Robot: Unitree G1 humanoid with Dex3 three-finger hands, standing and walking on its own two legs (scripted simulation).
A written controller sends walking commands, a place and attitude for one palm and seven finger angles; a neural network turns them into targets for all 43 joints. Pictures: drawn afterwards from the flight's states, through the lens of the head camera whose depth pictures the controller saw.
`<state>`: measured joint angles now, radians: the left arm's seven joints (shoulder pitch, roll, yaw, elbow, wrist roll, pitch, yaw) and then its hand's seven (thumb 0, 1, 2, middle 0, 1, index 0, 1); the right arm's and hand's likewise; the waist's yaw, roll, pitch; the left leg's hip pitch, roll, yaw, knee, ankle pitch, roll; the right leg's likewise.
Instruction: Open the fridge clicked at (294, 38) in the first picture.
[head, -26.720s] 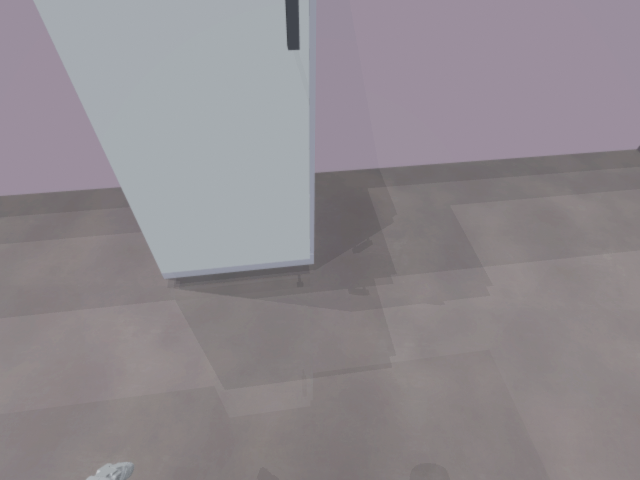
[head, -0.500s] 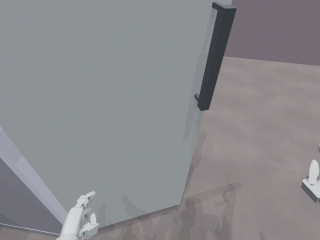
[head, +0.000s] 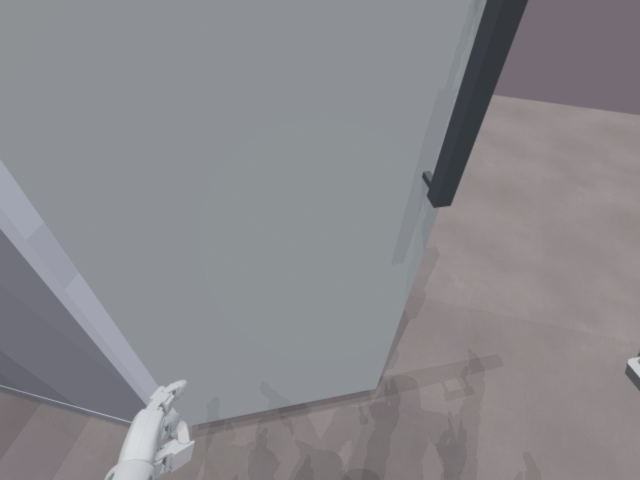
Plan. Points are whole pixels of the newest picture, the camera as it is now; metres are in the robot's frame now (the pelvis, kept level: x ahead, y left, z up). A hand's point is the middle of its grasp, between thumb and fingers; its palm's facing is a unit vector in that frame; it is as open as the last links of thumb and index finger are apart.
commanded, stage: step back with the hand held close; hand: right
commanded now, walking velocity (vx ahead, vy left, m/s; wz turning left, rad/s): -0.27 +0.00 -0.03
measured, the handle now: (459, 107) +0.47 -0.15 +0.25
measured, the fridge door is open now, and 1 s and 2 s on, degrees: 65 65 65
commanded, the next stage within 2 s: stop stepping back and stand still in 1.10 s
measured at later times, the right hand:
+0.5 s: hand out of the picture +0.13 -0.28 +0.16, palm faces +0.47 +0.78 -0.41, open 7.5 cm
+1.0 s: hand out of the picture +0.07 -0.31 +0.17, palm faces +0.48 +0.76 -0.44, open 7.5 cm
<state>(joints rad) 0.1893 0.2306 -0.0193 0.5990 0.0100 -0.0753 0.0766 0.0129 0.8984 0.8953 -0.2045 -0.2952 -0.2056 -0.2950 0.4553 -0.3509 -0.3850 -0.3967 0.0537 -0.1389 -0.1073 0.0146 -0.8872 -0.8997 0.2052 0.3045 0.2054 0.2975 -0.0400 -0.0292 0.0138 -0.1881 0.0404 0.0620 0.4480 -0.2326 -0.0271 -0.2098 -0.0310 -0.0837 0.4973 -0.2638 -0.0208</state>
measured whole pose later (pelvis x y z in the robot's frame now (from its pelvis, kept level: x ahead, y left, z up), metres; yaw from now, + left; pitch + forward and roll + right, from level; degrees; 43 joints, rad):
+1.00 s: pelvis -0.12 -0.02 -0.01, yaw -4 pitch +1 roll +6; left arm 0.20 0.18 0.01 0.60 0.02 -0.14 0.06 0.01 0.90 0.90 -0.20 -0.29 -0.20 -0.29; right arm 0.46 -0.44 -0.48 -0.48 0.03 -0.30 -0.11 0.01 -0.88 -0.90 0.21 0.31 0.21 0.30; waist -0.01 -0.02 0.03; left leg -0.35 -0.11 -0.01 0.91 -0.43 -0.02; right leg -0.46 -0.03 0.03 0.51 -0.07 -0.07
